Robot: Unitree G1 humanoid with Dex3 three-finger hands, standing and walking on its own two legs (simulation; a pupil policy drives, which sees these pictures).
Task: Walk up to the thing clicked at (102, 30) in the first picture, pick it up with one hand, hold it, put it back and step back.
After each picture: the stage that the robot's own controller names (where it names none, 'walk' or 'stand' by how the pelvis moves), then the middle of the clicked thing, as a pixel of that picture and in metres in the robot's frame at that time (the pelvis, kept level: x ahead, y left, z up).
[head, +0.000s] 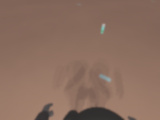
stand; (102, 28) +2.24 -0.26 -0.65
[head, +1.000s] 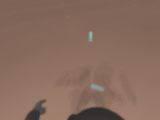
walk; (90, 36) +2.10 +0.14 -0.62
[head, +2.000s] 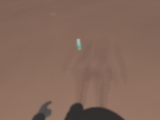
walk; (78, 44) +1.45 +0.40 -0.64
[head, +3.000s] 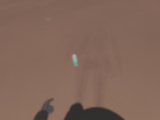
walk; (75, 60) +0.98 +0.36 -0.65
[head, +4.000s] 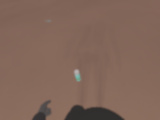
walk; (77, 75) +0.64 +0.25 -0.64
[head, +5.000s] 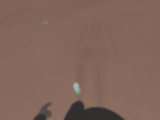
stand; (77, 88) +0.42 +0.23 -0.64
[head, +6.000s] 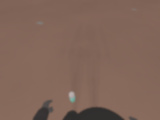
stand; (72, 97) +0.33 +0.19 -0.65
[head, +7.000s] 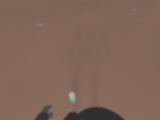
stand; (72, 97) +0.33 +0.20 -0.66
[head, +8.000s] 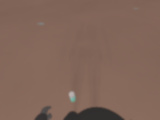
stand; (72, 96) +0.34 +0.21 -0.66
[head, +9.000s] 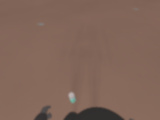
stand; (72, 97) +0.33 +0.21 -0.66
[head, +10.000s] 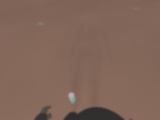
go down; (72, 97) +0.32 +0.21 -0.66
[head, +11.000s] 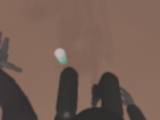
go down; (61, 57) +0.41 +0.24 -0.25
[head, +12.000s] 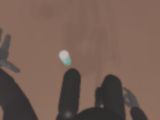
approach; (66, 59) +0.41 +0.23 -0.26
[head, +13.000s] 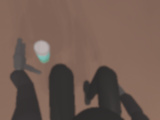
close in; (43, 53) +0.39 +0.27 -0.16
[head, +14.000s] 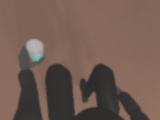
close; (36, 53) +0.39 +0.28 -0.15
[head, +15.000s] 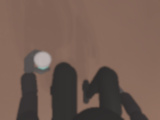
lift; (43, 62) +0.31 +0.27 -0.16
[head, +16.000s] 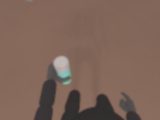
lift; (64, 72) +0.30 +0.18 +0.04
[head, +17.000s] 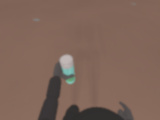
hold; (68, 71) +0.32 +0.16 +0.05
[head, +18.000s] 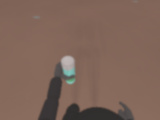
hold; (69, 71) +0.32 +0.15 +0.03
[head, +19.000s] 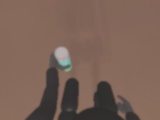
crouch; (64, 61) +0.39 +0.18 -0.05
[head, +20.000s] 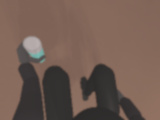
lower; (36, 52) +0.40 +0.26 -0.17
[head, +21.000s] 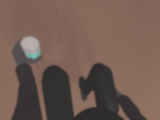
lower; (33, 52) +0.40 +0.28 -0.16
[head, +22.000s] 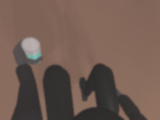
lower; (33, 53) +0.39 +0.28 -0.16
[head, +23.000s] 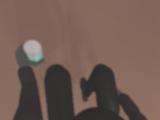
lower; (35, 55) +0.38 +0.28 -0.16
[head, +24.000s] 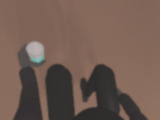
rest; (37, 56) +0.37 +0.28 -0.16
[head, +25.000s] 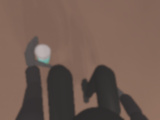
withdraw; (43, 56) +0.38 +0.25 -0.16
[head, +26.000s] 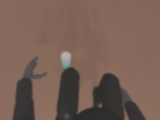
walk; (66, 61) +0.40 +0.22 -0.23
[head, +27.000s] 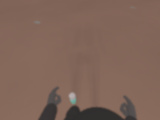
stand; (72, 98) +0.32 +0.17 -0.58
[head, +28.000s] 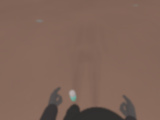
stand; (73, 96) +0.34 +0.18 -0.60
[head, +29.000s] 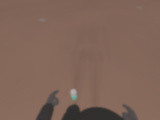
stand; (73, 94) +0.35 +0.18 -0.61
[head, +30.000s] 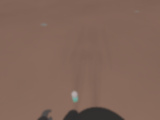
walk; (75, 97) +0.36 +0.17 -0.65
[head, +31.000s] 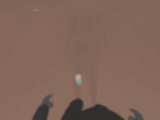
walk; (78, 80) +0.47 +0.16 -0.64
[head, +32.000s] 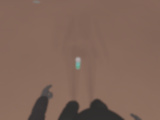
walk; (77, 63) +0.73 +0.16 -0.62
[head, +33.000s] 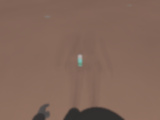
stand; (80, 60) +0.99 +0.21 -0.64
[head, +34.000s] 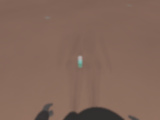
stand; (80, 61) +0.98 +0.20 -0.66
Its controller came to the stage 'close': yes
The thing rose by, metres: 0.67
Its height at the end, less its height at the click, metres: +0.00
